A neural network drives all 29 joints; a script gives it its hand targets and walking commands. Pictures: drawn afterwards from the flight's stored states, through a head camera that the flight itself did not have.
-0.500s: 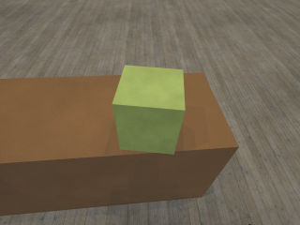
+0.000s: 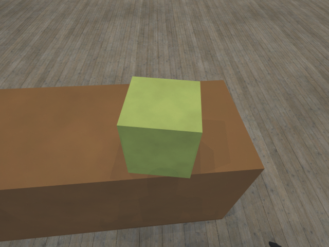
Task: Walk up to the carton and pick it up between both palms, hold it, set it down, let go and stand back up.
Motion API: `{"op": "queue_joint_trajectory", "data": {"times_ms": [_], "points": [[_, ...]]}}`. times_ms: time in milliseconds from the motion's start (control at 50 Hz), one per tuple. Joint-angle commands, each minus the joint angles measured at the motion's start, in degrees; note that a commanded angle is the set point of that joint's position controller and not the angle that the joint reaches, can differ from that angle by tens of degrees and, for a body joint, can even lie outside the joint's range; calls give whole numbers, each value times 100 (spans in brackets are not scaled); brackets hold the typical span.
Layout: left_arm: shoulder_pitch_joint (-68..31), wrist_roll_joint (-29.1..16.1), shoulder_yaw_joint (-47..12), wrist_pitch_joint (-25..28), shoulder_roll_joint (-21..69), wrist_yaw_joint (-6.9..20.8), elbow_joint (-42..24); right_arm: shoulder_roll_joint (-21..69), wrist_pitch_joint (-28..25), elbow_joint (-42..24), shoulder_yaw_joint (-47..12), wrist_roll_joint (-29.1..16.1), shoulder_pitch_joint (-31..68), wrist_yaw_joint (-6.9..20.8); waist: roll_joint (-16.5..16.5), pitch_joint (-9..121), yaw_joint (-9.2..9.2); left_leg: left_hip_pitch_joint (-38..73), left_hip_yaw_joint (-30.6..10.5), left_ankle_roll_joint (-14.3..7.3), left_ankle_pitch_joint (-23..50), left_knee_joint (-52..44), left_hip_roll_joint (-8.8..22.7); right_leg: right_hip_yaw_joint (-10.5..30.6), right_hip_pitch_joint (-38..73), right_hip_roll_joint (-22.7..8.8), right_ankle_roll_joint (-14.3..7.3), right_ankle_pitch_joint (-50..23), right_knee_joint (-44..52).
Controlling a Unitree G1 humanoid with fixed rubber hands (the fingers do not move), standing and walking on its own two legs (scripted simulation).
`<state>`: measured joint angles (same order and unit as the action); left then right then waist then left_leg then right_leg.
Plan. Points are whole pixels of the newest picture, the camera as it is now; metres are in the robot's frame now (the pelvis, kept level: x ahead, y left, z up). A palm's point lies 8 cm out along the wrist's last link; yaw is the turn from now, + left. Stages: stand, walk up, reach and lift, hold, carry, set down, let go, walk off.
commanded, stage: stand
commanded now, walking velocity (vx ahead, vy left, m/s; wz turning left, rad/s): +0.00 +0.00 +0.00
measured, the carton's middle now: (162, 129) +0.46 +0.00 -0.03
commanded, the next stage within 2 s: none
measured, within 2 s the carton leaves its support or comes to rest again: neither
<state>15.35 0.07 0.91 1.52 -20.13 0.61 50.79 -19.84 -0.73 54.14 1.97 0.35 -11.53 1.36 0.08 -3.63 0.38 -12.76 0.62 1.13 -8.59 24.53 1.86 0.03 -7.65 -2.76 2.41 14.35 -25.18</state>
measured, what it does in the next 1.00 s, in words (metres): stands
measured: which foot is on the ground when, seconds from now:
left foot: down 0.00-1.00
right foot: down 0.00-1.00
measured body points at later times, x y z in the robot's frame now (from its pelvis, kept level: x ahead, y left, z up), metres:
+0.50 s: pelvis +0.03 -0.01 +0.00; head +0.04 -0.01 +0.45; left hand +0.10 +0.29 -0.12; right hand +0.10 -0.31 -0.13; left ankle +0.05 +0.13 -0.74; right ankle +0.00 -0.15 -0.74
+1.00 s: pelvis +0.04 -0.01 +0.01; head +0.05 -0.02 +0.45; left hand +0.11 +0.28 -0.12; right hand +0.11 -0.32 -0.13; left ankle +0.05 +0.13 -0.74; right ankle +0.00 -0.15 -0.74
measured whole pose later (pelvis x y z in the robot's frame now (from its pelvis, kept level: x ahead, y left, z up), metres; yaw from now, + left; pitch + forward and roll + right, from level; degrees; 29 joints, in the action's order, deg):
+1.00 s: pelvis +0.04 -0.01 +0.01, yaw +0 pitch -3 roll +0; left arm 10.4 0.0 1.7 0.8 -18.7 -0.6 58.6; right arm -19.9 -0.6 59.8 1.6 0.3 -8.9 -0.7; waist -0.4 -4.7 -0.1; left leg -7.2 1.0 2.3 -9.4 19.6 2.7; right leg 0.0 -2.0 -2.0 1.5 14.7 -19.7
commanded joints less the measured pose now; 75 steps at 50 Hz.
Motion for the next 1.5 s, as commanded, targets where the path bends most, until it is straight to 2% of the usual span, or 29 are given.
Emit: {"op": "queue_joint_trajectory", "data": {"times_ms": [0, 120, 620, 1480], "points": [[-16, -11, 299, 113, -1136, -88, -248, -1066, -123, -292, 253, -17, 148, -104, 7, 274, -17, 553, -438, -253, 497, -443, 516, 304, -322, -474, -401, -476, 619], [-145, -10, 309, 77, -1122, -112, -34, -1073, -101, -131, 224, -32, 212, -152, -12, 254, -19, 667, -359, -224, 705, -461, 532, 296, -180, -476, -368, -772, 664], [-438, -11, 306, 47, -1069, -185, 425, -1063, -98, 206, 212, -13, 296, -251, 40, 259, -34, 884, -282, -193, 1044, -655, 606, 227, 138, -510, -340, -1220, 853], [-446, -13, 355, 29, -1067, -177, 485, -1123, -93, 296, 192, -26, 306, -300, 53, 213, -55, 960, -224, -205, 1065, -723, 656, 239, 242, -500, -368, -1459, 972]]}}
